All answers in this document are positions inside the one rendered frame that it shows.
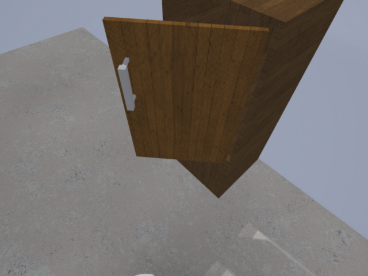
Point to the handle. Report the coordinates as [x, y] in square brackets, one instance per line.
[126, 85]

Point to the cupboard door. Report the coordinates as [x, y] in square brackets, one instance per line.
[191, 82]

